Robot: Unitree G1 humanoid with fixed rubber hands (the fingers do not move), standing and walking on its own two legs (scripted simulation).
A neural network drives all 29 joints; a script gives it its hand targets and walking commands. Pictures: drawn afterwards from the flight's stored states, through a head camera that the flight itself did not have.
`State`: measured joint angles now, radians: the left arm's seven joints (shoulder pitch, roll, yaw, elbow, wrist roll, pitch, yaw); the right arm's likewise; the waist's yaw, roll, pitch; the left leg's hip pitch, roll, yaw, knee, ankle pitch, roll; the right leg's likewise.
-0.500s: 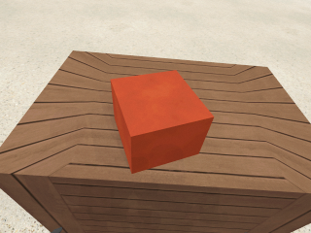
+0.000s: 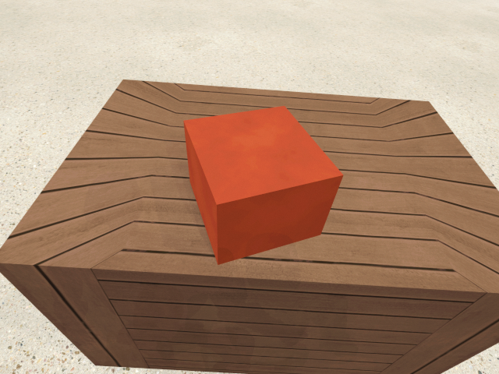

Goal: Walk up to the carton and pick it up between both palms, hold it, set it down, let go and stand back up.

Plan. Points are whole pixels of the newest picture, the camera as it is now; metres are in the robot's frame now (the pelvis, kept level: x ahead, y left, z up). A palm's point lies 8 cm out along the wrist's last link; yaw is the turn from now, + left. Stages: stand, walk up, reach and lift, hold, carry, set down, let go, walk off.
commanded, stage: stand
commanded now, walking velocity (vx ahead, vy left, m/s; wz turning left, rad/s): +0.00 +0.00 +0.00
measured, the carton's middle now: (253, 179) +0.52 -0.02 +0.01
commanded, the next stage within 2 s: none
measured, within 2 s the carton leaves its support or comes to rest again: neither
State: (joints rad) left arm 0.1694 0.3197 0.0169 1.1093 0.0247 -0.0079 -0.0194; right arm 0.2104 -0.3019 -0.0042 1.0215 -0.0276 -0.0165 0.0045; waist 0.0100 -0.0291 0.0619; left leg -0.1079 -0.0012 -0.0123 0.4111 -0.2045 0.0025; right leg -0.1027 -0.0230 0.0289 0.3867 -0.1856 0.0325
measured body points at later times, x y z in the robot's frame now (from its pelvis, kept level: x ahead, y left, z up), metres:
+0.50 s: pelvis -0.01 +0.00 +0.00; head +0.00 +0.01 +0.45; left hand +0.07 +0.29 -0.14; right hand +0.06 -0.30 -0.13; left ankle +0.02 +0.12 -0.74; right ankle +0.02 -0.14 -0.74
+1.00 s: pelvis +0.00 +0.01 +0.00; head +0.02 +0.01 +0.45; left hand +0.08 +0.29 -0.14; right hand +0.06 -0.29 -0.13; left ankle +0.02 +0.12 -0.74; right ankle +0.02 -0.14 -0.74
